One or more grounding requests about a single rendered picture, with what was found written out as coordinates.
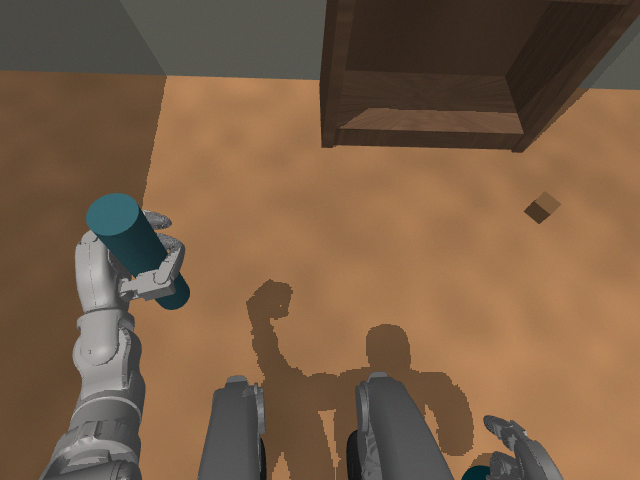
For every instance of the right robot foot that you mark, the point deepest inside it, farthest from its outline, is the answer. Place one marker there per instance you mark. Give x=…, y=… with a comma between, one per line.
x=352, y=456

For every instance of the left robot arm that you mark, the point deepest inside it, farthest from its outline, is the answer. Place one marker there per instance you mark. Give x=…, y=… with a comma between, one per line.
x=102, y=441

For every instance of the left robot hand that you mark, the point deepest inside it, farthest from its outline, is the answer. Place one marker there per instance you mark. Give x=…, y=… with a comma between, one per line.
x=103, y=281

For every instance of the bookshelf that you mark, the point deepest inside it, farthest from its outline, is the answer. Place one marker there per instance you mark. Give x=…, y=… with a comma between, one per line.
x=471, y=74

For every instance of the right robot hand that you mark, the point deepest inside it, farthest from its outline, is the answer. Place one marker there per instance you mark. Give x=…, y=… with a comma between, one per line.
x=532, y=460

